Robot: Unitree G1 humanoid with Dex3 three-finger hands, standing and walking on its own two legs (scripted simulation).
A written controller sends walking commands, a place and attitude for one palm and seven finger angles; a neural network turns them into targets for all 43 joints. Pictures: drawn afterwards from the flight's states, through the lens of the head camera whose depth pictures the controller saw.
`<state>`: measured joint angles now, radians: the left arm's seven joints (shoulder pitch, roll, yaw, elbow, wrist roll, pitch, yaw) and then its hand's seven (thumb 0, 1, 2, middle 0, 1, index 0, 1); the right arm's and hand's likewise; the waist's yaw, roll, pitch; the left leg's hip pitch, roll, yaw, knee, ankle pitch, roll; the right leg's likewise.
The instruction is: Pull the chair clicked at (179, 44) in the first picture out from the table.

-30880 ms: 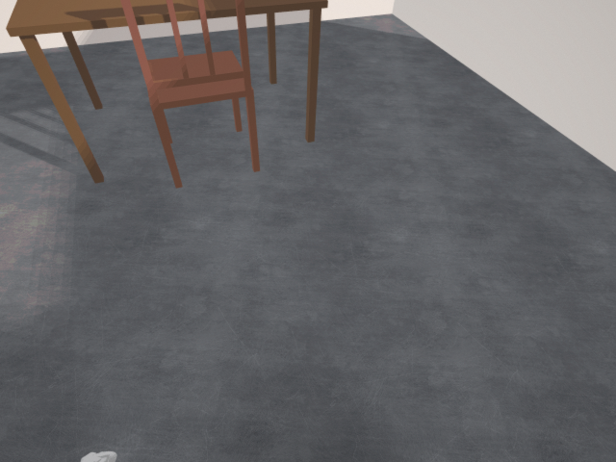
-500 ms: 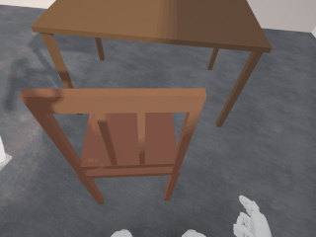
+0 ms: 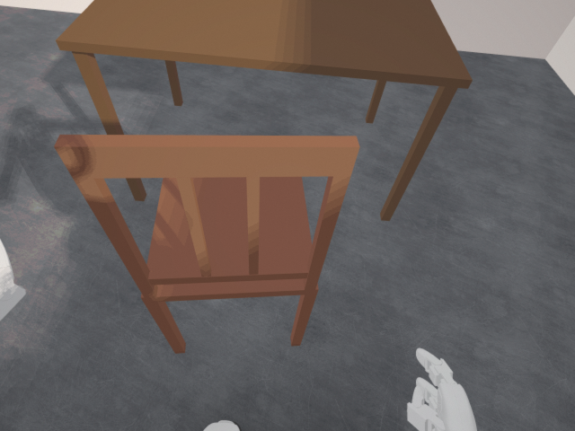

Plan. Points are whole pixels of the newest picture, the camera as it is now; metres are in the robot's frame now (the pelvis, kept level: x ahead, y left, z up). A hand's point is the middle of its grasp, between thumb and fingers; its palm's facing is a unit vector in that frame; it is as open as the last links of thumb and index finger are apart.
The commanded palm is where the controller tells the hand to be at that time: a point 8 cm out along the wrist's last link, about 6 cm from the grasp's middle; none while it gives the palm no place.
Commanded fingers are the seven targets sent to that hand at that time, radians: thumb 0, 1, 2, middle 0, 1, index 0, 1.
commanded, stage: step back with the hand held close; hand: left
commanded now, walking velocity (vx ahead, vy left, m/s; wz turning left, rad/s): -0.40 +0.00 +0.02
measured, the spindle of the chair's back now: (197, 232) +0.45 +0.20 -0.08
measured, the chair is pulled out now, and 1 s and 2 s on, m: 0.46 0.46 0.46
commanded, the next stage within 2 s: stop stepping back and stand still in 0.02 s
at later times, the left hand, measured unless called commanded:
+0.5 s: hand out of the picture +0.10 +0.26 +0.17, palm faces +0.47 -0.77 -0.43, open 7.4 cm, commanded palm +0.04 +0.29 +0.18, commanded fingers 0.00 0.90 0.90 -0.20 -0.30 -0.20 -0.30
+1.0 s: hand (22, 393) +0.13 +0.23 +0.16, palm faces +0.44 -0.77 -0.45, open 7.4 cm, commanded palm +0.07 +0.27 +0.18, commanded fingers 0.00 0.90 0.90 -0.20 -0.30 -0.20 -0.30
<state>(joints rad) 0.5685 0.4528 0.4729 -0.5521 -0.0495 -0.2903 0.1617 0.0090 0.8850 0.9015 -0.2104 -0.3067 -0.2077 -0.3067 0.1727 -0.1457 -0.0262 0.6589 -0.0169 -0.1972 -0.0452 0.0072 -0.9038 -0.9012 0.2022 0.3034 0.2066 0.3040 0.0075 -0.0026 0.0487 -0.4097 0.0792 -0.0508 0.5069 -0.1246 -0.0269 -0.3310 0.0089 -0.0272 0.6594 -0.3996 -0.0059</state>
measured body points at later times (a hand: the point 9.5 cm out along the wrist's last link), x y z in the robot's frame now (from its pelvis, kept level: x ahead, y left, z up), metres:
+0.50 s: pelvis -0.09 -0.01 +0.00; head -0.10 +0.01 +0.45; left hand +0.07 +0.30 +0.19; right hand +0.05 -0.26 -0.07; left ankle -0.06 +0.10 -0.74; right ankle -0.05 -0.16 -0.73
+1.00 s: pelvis -0.06 -0.04 +0.01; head -0.06 -0.03 +0.46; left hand +0.10 +0.27 +0.18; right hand +0.10 -0.28 -0.07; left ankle -0.06 +0.10 -0.74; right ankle -0.05 -0.16 -0.74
